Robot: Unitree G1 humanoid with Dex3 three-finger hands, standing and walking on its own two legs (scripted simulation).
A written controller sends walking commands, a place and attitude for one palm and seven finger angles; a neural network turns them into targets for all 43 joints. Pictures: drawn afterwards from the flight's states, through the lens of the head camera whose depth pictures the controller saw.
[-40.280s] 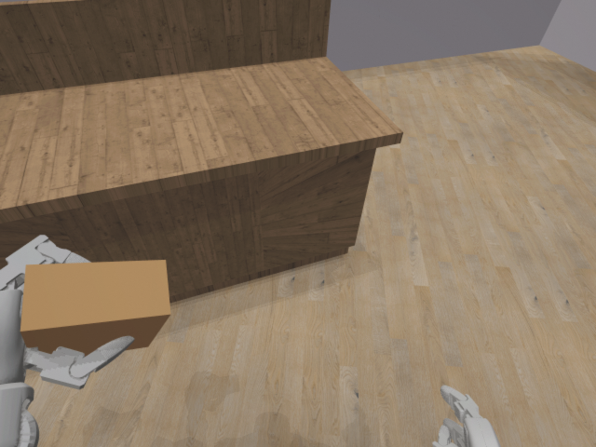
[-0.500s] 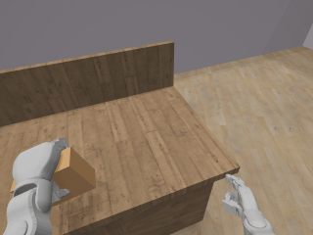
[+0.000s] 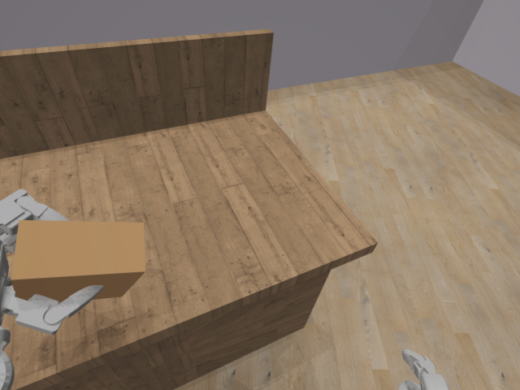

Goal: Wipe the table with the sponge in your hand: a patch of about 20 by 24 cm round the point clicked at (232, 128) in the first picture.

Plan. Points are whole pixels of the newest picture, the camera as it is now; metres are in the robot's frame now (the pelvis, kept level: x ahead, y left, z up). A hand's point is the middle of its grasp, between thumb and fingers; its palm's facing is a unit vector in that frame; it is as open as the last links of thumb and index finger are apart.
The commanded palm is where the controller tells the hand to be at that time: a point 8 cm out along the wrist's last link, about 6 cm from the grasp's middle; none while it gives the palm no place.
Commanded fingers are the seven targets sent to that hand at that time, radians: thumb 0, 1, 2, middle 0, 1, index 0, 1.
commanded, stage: step back with the hand held close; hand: left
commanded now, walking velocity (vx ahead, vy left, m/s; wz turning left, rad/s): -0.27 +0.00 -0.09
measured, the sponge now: (97, 264) +0.23 +0.22 +0.14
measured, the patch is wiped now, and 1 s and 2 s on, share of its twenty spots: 1.00 1.00 1.00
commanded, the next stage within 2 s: stop stepping back and stand still in 0.76 s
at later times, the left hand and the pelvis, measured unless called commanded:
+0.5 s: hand out of the picture +0.12 +0.28 +0.16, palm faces +0.40 -0.85 -0.35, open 9.7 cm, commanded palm +0.07 +0.31 +0.19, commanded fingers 0.00 0.10 1.30 -1.20 -1.60 -1.20 -1.60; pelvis -0.08 +0.02 -0.01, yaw +3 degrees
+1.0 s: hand out of the picture +0.02 +0.26 +0.18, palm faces +0.31 -0.90 -0.32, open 9.7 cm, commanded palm -0.01 +0.30 +0.19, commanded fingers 0.00 0.10 1.30 -1.20 -1.60 -1.20 -1.60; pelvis -0.18 +0.02 +0.01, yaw -2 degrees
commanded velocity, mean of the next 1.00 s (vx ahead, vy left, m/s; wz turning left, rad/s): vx -0.26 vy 0.01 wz -0.12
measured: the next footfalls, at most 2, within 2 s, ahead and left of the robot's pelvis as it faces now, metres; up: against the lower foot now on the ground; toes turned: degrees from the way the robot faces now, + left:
right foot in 0.80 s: -0.21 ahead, -0.12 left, +0.00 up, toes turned +3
left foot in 1.02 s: -0.17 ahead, +0.09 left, +0.00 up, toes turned -3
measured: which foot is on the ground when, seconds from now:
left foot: down 0.00-0.84, up 0.86-1.00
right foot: down 0.00-0.48, up 0.50-0.78, down 0.80-1.00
